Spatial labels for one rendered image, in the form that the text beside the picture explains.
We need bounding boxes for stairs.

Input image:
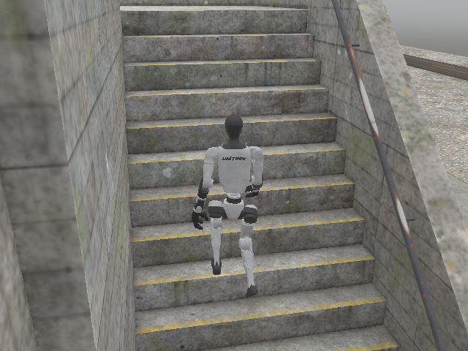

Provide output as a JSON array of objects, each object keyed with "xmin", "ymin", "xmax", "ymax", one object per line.
[{"xmin": 121, "ymin": 10, "xmax": 399, "ymax": 351}]

